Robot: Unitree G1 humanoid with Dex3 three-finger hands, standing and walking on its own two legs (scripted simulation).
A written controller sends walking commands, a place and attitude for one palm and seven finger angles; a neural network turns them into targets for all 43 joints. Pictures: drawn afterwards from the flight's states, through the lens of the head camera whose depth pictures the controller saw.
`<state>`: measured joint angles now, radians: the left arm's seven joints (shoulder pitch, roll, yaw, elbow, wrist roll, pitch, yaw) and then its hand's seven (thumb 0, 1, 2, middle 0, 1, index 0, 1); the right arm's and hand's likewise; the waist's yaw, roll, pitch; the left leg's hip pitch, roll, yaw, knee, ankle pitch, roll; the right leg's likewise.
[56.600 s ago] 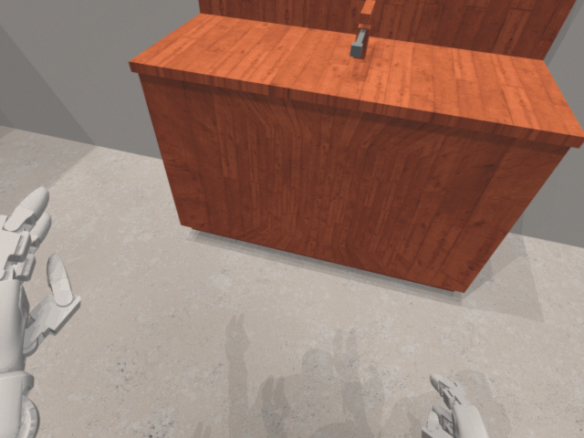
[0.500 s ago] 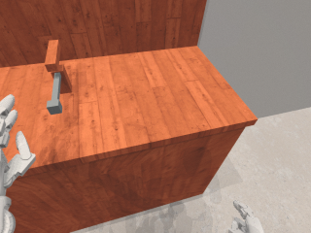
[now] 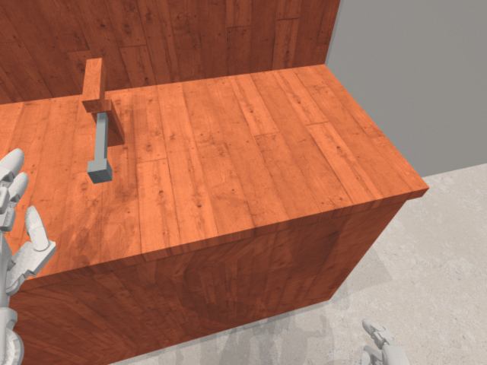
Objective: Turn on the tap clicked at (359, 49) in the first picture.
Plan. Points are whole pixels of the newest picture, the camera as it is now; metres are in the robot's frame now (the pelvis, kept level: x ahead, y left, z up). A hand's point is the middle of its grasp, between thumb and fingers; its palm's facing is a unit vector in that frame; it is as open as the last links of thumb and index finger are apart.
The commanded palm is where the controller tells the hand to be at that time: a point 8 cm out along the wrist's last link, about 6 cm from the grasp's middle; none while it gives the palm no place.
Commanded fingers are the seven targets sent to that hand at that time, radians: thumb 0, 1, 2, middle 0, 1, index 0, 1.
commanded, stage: come to a stop and stand still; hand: left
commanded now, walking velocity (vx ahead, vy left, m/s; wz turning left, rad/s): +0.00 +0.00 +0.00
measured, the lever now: (100, 171) +0.37 +0.26 +0.12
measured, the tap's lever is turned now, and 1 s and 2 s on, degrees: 0 0 0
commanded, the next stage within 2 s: look again from close up in 0.52 s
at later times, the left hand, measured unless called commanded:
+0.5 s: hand (27, 235) +0.23 +0.28 +0.16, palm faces +0.45 -0.82 -0.35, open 7.4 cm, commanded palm +0.17 +0.31 +0.18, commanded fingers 0.00 0.90 0.90 -0.20 -0.30 -0.20 -0.30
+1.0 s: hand (46, 273) +0.19 +0.25 +0.14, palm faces +0.32 -0.87 -0.37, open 7.4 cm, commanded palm +0.14 +0.28 +0.18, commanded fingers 0.00 0.90 0.90 -0.20 -0.30 -0.20 -0.30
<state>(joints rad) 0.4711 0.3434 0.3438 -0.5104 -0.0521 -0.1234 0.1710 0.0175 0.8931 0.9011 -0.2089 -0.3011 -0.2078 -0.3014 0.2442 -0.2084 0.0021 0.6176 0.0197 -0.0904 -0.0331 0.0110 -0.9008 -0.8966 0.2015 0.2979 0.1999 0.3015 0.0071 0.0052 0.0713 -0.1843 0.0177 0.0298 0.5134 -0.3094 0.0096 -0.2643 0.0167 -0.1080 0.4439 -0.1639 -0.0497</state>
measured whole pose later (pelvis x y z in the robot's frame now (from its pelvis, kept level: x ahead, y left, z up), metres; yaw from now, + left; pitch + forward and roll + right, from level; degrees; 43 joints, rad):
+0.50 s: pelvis +0.02 +0.02 +0.00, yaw +1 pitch -2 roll -1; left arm 0.45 0.34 0.34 -0.52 -0.06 -0.13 0.17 0.02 0.89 0.90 -0.21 -0.30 -0.21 -0.30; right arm 0.17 -0.18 0.01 0.55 0.02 -0.05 -0.02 0.01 -0.90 -0.90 0.20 0.30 0.20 0.30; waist 0.03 0.00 0.08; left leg -0.13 -0.02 0.03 0.48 -0.32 0.03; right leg -0.22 -0.02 -0.11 0.44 -0.19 -0.01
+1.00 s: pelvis -0.03 +0.01 +0.00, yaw -2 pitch -3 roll +0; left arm 0.45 0.38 0.33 -0.38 -0.04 -0.22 0.09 0.02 0.89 0.90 -0.22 -0.30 -0.21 -0.30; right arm 0.27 -0.21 0.00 0.58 0.01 -0.13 -0.03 0.01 -0.90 -0.90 0.20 0.30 0.20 0.30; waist 0.01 -0.04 0.05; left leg -0.18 0.01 0.07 0.50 -0.27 0.03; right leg -0.28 0.01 -0.07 0.45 -0.15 -0.03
